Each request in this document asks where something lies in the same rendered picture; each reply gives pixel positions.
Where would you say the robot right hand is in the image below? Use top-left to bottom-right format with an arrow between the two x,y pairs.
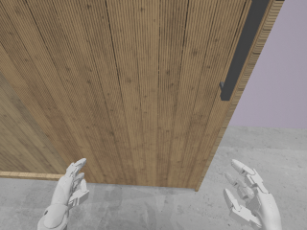
223,159 -> 283,230

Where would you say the robot left hand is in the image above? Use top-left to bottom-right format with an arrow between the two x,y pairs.
50,158 -> 89,210

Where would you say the left robot forearm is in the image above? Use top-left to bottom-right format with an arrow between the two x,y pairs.
37,204 -> 69,230

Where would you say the wardrobe door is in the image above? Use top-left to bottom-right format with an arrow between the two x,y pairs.
0,71 -> 68,174
0,0 -> 274,189

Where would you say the handle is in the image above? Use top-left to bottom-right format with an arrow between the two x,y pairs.
219,0 -> 270,102

